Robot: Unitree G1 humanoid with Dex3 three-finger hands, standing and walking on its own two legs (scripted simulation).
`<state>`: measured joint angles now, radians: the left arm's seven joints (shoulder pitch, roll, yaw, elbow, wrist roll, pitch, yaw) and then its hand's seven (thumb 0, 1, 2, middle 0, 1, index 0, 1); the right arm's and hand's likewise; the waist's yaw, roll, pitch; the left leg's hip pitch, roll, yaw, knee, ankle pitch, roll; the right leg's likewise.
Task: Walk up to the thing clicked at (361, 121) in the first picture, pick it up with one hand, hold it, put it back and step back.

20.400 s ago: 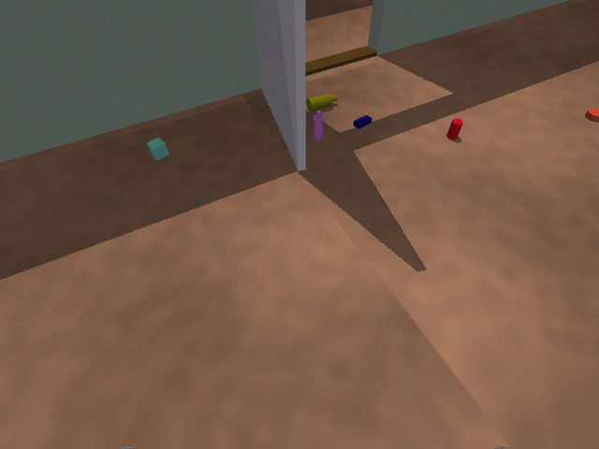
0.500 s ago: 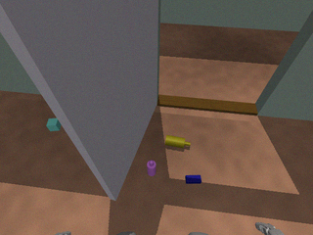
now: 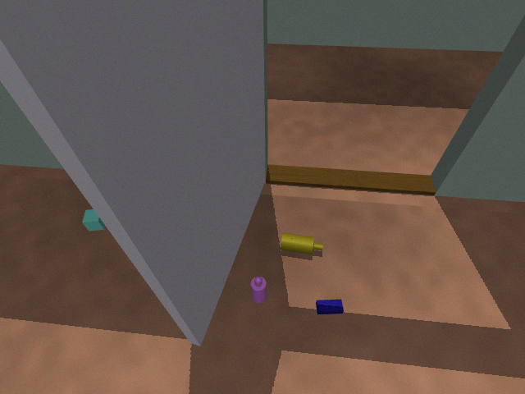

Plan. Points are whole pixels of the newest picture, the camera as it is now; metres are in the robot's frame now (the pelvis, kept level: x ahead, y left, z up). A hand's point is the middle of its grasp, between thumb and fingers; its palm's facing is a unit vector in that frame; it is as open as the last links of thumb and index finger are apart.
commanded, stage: walk up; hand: right
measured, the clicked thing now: (329, 306) +0.50 -0.23 -0.77
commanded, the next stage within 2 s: stand in 0.38 s
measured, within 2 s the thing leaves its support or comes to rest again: neither
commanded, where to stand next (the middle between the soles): +0.08 +0.00 m, yaw -1 degrees
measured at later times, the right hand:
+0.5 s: hand out of the picture +0.10 -0.25 -0.16, palm faces -0.01 +0.95 -0.32, open 7.4 cm
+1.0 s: hand out of the picture +0.09 -0.25 -0.15, palm faces -0.01 +0.94 -0.34, open 7.4 cm
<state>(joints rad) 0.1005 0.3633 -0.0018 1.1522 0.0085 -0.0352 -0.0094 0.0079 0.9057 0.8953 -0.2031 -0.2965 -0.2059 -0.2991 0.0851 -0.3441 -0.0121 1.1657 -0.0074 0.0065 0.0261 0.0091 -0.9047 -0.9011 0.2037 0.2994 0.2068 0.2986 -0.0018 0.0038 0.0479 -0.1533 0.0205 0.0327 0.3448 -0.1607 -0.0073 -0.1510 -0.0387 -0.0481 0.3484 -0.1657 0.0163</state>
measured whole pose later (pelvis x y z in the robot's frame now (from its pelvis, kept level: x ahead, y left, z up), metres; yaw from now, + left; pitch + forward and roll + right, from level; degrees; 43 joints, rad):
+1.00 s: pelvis +0.02 +0.00 +0.00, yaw -1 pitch -1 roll +0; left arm 0.09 0.35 0.00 1.16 0.01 -0.02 -0.01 0.01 0.91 0.90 -0.20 -0.30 -0.21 -0.30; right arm 0.08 -0.35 0.00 1.16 -0.01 -0.01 0.01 0.01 -0.90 -0.90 0.20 0.30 0.21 0.30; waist 0.00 -0.01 0.04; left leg -0.11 0.03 0.04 0.30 -0.16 -0.01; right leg -0.11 -0.03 -0.04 0.29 -0.16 0.02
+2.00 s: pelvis +0.02 +0.00 +0.00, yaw -1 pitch -2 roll +0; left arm 0.11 0.35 0.00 1.15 0.01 -0.01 -0.01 0.01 0.91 0.90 -0.20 -0.30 -0.21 -0.30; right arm 0.11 -0.35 0.00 1.14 -0.01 -0.01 0.01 0.01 -0.90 -0.90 0.20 0.30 0.21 0.30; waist 0.00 0.00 0.04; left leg -0.10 0.03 0.05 0.29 -0.17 -0.01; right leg -0.10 -0.03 -0.03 0.30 -0.16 0.01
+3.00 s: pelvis +0.03 +0.00 +0.00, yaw -2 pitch -1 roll +0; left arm 0.11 0.35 0.00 1.14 0.01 -0.01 -0.01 0.01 0.91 0.90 -0.20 -0.30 -0.21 -0.30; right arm 0.11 -0.35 0.00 1.14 -0.01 -0.01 0.01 0.01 -0.90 -0.90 0.20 0.30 0.21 0.30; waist 0.00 -0.01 0.04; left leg -0.09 0.03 0.06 0.29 -0.18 -0.01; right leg -0.10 -0.03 -0.02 0.30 -0.17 0.02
